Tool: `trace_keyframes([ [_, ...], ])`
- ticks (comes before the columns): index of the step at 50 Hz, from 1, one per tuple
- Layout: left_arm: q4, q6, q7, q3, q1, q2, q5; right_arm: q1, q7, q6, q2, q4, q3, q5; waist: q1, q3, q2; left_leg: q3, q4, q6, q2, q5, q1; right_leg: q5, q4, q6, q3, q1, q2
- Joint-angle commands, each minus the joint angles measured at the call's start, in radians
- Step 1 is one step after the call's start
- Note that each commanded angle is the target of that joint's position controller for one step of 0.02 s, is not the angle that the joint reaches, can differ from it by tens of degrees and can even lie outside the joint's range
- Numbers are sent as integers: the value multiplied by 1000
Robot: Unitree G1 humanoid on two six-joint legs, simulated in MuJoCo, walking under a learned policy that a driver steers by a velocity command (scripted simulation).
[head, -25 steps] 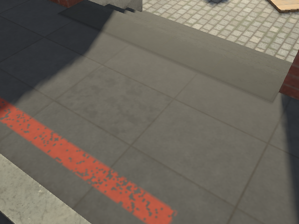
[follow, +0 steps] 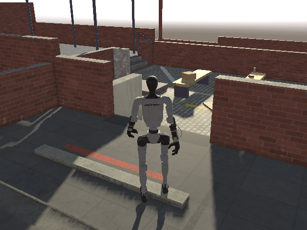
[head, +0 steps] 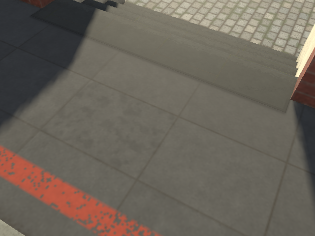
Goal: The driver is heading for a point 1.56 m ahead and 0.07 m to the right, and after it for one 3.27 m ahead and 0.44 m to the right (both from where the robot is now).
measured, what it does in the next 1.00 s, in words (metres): walks ahead: right foot, then left foot 0.07 m lower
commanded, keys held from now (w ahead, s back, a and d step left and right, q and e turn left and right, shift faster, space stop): w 0.80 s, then w+e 0.20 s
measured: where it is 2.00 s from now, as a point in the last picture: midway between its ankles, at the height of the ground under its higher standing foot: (152, 127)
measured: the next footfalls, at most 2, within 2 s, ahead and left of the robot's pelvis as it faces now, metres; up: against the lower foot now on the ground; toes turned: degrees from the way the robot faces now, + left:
right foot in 0.06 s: +0.10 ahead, -0.11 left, +0.00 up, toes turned -4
left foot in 0.46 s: +0.42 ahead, +0.23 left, -0.07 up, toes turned +2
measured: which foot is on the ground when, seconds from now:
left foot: down 0.00-0.12, up 0.14-0.44, down 0.46-1.00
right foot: up 0.00-0.04, down 0.06-0.50, up 0.52-1.00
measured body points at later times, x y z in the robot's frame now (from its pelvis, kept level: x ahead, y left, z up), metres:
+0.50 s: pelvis +0.25 +0.09 +0.00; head +0.25 +0.12 +0.45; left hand +0.25 +0.37 -0.15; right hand +0.46 -0.16 -0.08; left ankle +0.37 +0.20 -0.73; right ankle +0.07 -0.10 -0.70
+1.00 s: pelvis +0.51 +0.11 -0.04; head +0.53 +0.10 +0.41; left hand +0.75 +0.31 -0.13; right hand +0.48 -0.17 -0.18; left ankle +0.38 +0.23 -0.77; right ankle +0.65 -0.02 -0.76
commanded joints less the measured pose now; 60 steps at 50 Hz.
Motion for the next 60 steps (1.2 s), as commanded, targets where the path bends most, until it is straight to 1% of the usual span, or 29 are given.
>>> trace_keyframes([
  [1, -75, 20, -8, -23, 68, -37, 33, -43, 6, 10, -139, -55, -14, 4, 90, -22, 141, -132, -160, 311, 236, 705, -79, -40, -108, 48, -119, 165, 12],
  [4, 17, 34, 33, 57, 467, 132, 24, -341, 6, -26, -225, -134, -31, 13, 363, -113, 204, 3, 154, 260, 139, 1019, -489, 145, -203, 70, -178, 798, 68],
  [5, 82, 25, 47, 89, 637, 184, 23, -393, -2, -31, -212, -161, -28, 0, 451, -179, 128, 62, 483, 228, 44, 955, -539, 58, -318, 19, -181, 891, 84],
  [6, 105, 8, 45, 97, 667, 210, 22, -379, 7, -36, -169, -184, -16, 21, 425, -186, -110, 44, 924, 230, -48, 343, -719, -56, -550, -122, 185, 929, -134],
  [7, 45, -29, 28, 73, 430, 195, 27, -276, 18, -59, -122, -213, -13, 52, 238, -135, -198, -168, 1117, 301, -40, 209, -824, -45, -759, -275, 652, 749, -305],
  [10, 30, -97, -42, 17, 184, 58, 5, -196, 13, -43, -109, -274, -11, 46, 36, 44, 43, -257, 1104, 365, 86, 296, -792, 212, -815, -192, 472, 465, -320],
  [12, 27, -94, -34, 5, 91, 35, -1, -157, 5, -12, -101, -280, -6, 34, -41, 97, 19, -230, 853, 340, 115, 301, -627, 263, -886, -112, 263, 279, -254],
  [15, 58, -108, -12, 34, 126, 125, 1, -199, 21, -4, -110, -287, -5, -29, -41, 41, 6, -136, 607, 305, 73, 608, -359, 394, -879, -80, 68, 166, -178],
  [21, 113, -113, -5, 50, 243, 153, -5, -412, 45, -17, -209, -345, -22, 7, 48, 89, -37, -174, 235, 300, 102, 860, -453, 322, -769, -8, 57, 435, -232],
  [23, 128, -89, -5, 55, 273, 159, 2, -351, 51, -17, -237, -311, -34, 10, 40, 64, 26, -141, 164, 294, 87, 920, -373, 290, -615, 6, 28, 464, -208],
  [25, 140, -64, -24, 42, 325, 110, 0, -196, 29, -22, -295, -235, -71, -19, -22, -43, 141, -96, 132, 285, -1, 777, -42, 313, -342, 52, -44, 318, -85],
  [26, 115, -58, -34, 27, 306, 67, 5, -60, 15, -24, -353, -203, -89, -43, -79, -119, 295, -323, 82, 344, 142, 558, 186, 158, -28, 94, -57, 86, -20],
  [27, 85, -70, -31, 11, 304, 40, -17, -20, 18, -29, -362, -200, -94, -49, -79, -202, 336, -579, 11, 442, 260, 364, 252, 69, 149, 77, 49, -8, 4],
  [29, 62, -94, -14, 20, 193, 101, -36, -186, 15, -31, -301, -247, -82, -51, -43, -60, 171, -545, -82, 442, 244, 394, 54, 152, 155, 29, 94, -10, -75],
  [30, 71, -122, -1, 16, 56, 118, 27, -85, 22, -33, -242, -222, -72, -51, -151, -53, 73, -220, 107, 373, 117, 919, -8, 25, 156, 8, 124, 84, -79],
  [31, 40, -131, 10, 15, 17, 64, 46, 21, 29, -38, -195, -163, -53, -47, -130, -78, 135, -214, 147, 361, 95, 1104, 13, 15, 199, 15, 70, 6, -40],
  [32, 47, -139, 13, 20, 145, 48, 19, -36, 22, -41, -196, -171, -44, -40, -6, -60, 178, -318, 120, 418, 145, 1232, 0, 123, 133, 40, 87, -43, -56],
  [33, 47, -126, 11, 8, 218, 5, -5, -94, 3, -29, -280, -181, -71, -31, 49, -87, 224, -471, 63, 525, 268, 955, 32, 143, 74, 89, 91, -140, -107],
  [36, -8, -93, 14, -9, 59, 33, -21, -135, -12, -2, -320, -228, -78, -39, 19, -41, 54, -679, -48, 556, 355, 378, -116, 77, -38, 135, 106, -202, -161],
  [40, 1, -84, 5, -3, -3, 61, 19, -122, -30, -22, -301, -223, -76, -24, 1, -27, 52, -474, -72, 491, 268, 504, -158, 394, -216, 95, 107, -153, -147],
  [47, -45, -84, -30, -15, -180, 28, 1, -11, -30, -12, -266, -155, -65, -17, -63, 39, 73, -208, -47, 420, 228, 689, 0, 474, -420, 58, 11, -124, -66],
  [49, -57, -86, -39, -8, -174, 39, 1, -15, -32, -1, -275, -154, -68, -16, -43, 40, 91, -174, 6, 402, 239, 846, 55, 410, -440, 29, -22, -102, -38],
  [51, -19, -82, -43, 24, -13, 82, 9, -56, -37, 11, -280, -169, -66, -16, 57, -58, 100, -79, 224, 355, 192, 1204, 41, 407, -469, -15, -83, 134, 32],
  [52, 31, -78, -39, 57, 177, 140, 6, -75, -46, 14, -262, -191, -58, -23, 140, -150, 80, -31, 448, 312, 154, 1215, -92, 437, -460, -57, -10, 386, 14],
  [53, 52, -69, -29, 93, 333, 268, 17, -46, -47, -3, -194, -240, -34, -39, 156, -261, -131, 14, 861, 239, 35, 835, -453, 373, -522, -198, 419, 718, -222],
  [54, 63, -68, -35, 81, 367, 251, 5, -48, -35, -38, -161, -249, -18, -29, 141, -335, -238, -138, 1078, 225, -91, 195, -722, 243, -720, -302, 829, 876, -351],
  [56, 36, -74, -32, 52, 260, 145, 13, -192, -20, -74, -244, -294, -36, 9, 131, -155, -99, -214, 1074, 276, 21, 306, -845, 237, -732, -216, 598, 698, -283],
  [57, 15, -76, -33, 43, 183, 119, 17, -206, -26, -72, -238, -293, -41, -8, 85, -97, -3, -212, 971, 274, 57, 371, -773, 323, -750, -188, 496, 539, -242],
  [60, -19, -81, -27, 37, 107, 111, 26, -194, -38, -33, -222, -300, -53, -37, 12, -74, -19, -200, 782, 240, 83, 442, -585, 465, -803, -165, 371, 300, -175],
])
